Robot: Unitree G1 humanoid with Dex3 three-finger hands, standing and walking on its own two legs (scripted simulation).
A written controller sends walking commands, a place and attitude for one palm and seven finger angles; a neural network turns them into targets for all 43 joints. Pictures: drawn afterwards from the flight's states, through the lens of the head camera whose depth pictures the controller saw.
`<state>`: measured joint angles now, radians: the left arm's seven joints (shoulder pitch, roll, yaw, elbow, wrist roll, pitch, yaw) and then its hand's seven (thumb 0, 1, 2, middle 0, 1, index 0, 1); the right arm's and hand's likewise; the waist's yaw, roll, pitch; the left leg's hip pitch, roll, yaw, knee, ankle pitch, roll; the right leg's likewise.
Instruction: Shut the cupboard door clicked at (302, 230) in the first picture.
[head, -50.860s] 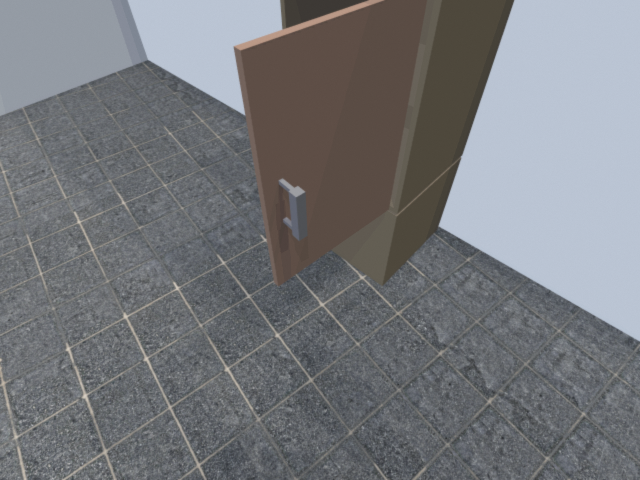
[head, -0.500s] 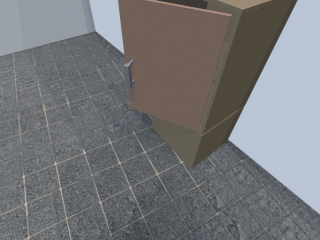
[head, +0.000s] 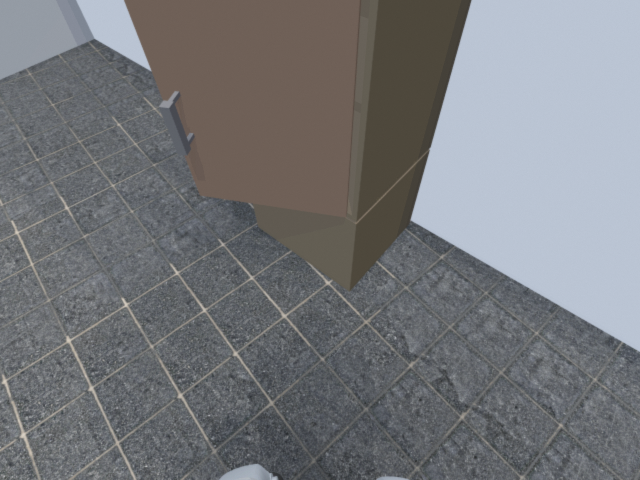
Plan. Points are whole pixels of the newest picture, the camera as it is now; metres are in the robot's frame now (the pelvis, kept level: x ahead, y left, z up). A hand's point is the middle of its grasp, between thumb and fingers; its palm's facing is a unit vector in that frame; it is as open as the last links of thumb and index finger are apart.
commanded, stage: turn to face it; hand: left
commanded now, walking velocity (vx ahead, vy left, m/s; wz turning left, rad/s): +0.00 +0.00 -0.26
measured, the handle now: (179, 123) +0.79 +0.37 -0.07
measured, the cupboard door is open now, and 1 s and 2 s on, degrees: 28 28 28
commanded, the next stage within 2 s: take the last steps up to it in 0.16 s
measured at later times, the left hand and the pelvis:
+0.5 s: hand out of the picture +0.09 +0.16 -0.16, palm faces -0.06 -0.98 -0.18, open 7.3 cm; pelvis +0.03 -0.02 +0.01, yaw -5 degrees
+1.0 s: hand out of the picture +0.08 +0.16 -0.16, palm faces +0.15 -0.97 -0.17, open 7.4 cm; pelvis +0.18 +0.01 +0.01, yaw +2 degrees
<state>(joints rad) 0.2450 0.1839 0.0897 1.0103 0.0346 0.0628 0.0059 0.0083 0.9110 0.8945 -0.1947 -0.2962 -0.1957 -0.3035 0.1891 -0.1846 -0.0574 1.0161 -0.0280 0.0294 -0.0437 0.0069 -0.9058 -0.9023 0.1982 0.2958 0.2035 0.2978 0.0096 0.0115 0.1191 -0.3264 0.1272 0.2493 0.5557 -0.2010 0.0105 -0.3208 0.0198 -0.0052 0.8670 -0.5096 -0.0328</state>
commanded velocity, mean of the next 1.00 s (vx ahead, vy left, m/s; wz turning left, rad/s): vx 0.21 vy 0.11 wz -0.01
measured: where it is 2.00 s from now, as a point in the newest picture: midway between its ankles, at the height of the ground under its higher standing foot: (309, 446)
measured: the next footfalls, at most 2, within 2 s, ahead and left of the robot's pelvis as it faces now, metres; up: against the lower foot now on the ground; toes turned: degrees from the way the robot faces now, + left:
left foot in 0.34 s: +0.06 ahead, +0.11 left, +0.00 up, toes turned -3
right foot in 0.60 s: +0.10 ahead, -0.13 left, +0.00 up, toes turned -7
